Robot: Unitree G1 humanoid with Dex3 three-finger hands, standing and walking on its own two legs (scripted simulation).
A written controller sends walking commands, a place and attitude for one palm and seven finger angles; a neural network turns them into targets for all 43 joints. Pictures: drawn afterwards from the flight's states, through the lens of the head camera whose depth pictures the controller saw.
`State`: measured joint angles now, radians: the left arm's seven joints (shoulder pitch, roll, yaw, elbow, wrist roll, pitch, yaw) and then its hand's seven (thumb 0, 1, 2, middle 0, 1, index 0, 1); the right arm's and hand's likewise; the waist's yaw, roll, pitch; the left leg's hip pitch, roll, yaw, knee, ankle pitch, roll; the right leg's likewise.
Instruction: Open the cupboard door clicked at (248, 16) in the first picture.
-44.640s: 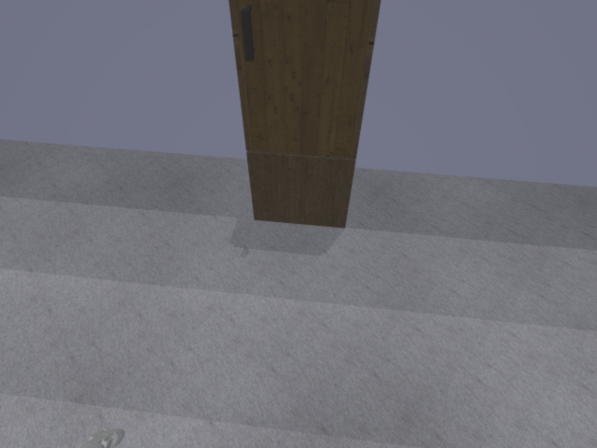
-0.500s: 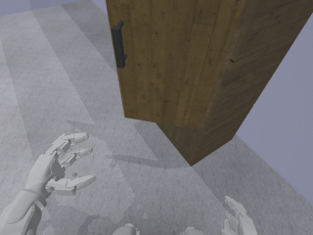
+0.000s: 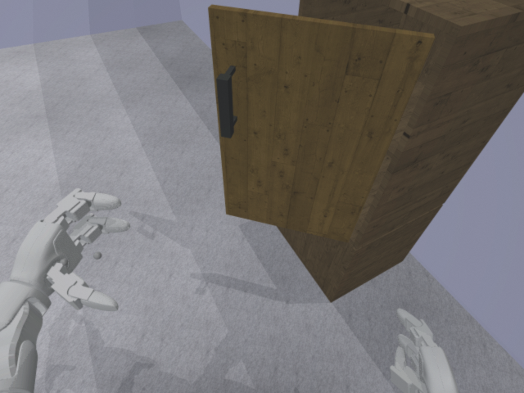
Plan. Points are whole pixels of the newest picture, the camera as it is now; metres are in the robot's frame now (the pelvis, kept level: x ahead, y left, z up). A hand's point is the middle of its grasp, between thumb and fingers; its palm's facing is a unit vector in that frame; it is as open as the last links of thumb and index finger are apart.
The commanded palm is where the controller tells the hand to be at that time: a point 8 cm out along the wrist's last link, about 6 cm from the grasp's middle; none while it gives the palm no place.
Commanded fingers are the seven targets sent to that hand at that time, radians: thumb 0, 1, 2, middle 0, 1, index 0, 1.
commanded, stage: raise the hand with hooked fingers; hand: left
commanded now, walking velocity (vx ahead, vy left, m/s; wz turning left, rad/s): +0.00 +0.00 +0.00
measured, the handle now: (229, 102) +0.63 +0.13 +0.11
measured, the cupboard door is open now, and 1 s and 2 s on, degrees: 46 46 46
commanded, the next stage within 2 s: move the hooked fingers beside the handle in 0.80 s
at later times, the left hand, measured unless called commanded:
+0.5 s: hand (109, 217) +0.31 +0.24 +0.13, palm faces -0.15 -0.99 -0.04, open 14.0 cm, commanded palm +0.28 +0.29 +0.13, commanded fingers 0.00 -0.50 0.30 -0.30 -1.20 -0.30 -1.20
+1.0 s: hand (106, 220) +0.30 +0.25 +0.13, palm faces -0.11 -0.99 -0.03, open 14.0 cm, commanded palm +0.29 +0.29 +0.13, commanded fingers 0.00 -0.50 0.30 -0.30 -1.20 -0.30 -1.20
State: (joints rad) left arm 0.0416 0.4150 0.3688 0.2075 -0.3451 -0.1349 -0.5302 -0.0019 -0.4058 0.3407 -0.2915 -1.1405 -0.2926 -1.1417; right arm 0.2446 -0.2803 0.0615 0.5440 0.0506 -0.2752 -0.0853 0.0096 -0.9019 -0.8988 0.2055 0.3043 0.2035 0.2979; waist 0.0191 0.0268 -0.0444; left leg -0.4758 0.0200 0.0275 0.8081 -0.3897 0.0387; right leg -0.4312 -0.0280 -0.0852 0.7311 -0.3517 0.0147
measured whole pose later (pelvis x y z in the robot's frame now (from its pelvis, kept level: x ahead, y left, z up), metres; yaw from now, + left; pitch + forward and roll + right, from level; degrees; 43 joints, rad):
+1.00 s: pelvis +0.01 -0.02 +0.01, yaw +0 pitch +3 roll -1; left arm -0.17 0.48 0.44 0.48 -0.36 -0.13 -0.66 -0.01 -0.50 0.30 -0.30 -1.20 -0.30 -1.20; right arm 0.26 -0.30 0.06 0.58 0.06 -0.21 -0.10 0.01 -0.90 -0.90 0.21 0.30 0.20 0.30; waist 0.02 0.04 -0.02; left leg -0.41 0.03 0.03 0.69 -0.34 0.01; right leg -0.39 -0.01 -0.08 0.66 -0.32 -0.01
